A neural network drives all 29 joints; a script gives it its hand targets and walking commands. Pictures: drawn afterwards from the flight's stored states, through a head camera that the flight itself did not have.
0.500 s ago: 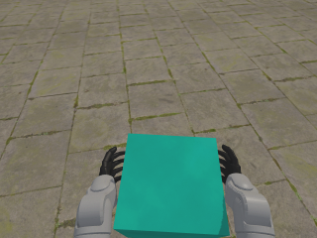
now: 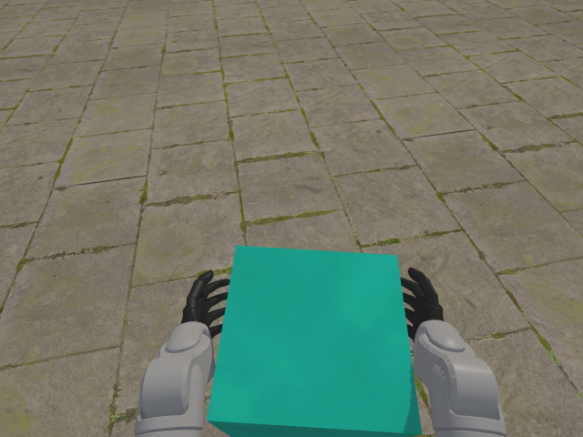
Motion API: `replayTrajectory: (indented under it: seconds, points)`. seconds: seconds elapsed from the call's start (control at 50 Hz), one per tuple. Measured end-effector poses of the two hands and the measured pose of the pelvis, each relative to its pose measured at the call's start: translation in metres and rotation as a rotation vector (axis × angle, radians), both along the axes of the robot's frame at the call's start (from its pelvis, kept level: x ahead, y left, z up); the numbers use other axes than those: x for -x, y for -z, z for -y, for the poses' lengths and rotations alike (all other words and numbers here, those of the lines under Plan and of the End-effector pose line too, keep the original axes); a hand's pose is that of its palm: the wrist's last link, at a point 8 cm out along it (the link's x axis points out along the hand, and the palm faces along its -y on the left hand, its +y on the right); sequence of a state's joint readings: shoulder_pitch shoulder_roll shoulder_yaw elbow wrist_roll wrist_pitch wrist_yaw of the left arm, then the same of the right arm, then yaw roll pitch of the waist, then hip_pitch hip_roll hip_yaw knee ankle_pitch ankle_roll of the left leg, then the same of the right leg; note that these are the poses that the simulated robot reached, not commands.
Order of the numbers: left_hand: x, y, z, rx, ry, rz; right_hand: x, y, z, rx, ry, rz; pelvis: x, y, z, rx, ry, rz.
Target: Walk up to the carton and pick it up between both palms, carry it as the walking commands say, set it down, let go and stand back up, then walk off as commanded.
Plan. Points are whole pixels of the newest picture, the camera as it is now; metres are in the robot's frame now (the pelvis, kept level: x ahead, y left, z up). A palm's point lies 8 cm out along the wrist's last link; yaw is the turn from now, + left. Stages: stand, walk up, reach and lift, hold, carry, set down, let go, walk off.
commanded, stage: carry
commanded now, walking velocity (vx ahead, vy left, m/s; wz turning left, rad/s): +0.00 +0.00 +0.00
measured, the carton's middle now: (307, 355) +0.25 +0.00 -0.02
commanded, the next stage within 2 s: none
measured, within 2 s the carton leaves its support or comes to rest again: neither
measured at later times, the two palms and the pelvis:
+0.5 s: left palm (186, 328) +0.27 +0.17 +0.03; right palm (408, 327) +0.26 -0.13 +0.03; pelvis +0.00 +0.02 +0.00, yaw -1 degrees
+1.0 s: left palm (171, 320) +0.29 +0.19 +0.02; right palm (385, 317) +0.28 -0.11 +0.03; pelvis +0.02 +0.05 +0.00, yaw -1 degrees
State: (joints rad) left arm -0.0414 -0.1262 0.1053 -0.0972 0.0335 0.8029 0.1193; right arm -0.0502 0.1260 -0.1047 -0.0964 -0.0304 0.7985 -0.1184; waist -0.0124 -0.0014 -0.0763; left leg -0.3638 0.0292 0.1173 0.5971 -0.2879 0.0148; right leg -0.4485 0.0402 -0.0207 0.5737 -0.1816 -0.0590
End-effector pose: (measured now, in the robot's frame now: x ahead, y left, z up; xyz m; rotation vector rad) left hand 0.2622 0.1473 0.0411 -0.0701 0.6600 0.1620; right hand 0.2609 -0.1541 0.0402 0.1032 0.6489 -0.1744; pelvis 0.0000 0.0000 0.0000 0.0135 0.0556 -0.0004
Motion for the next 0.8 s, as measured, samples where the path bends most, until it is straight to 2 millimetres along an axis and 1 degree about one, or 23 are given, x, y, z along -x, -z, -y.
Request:
replayTrajectory:
  seconds: [0.24, 0.5, 0.8]
  points:
    - [0.001, 0.008, -0.012, 0.01, -0.006, -0.012, 0.0, 0.006, -0.012, 0.011, -0.004, -0.012, 0.001, 0.0, -0.011, 0.006, 0.003, 0.002]
    - [-0.007, 0.014, -0.021, 0.009, 0.018, -0.018, -0.003, 0.009, -0.021, 0.02, 0.008, -0.017, -0.003, 0.0, -0.024, 0.012, 0.012, 0.006]
    - [-0.019, 0.015, -0.035, 0.007, 0.023, -0.01, -0.015, 0.009, -0.035, 0.034, 0.004, -0.009, -0.012, 0.001, -0.039, 0.021, 0.017, 0.014]
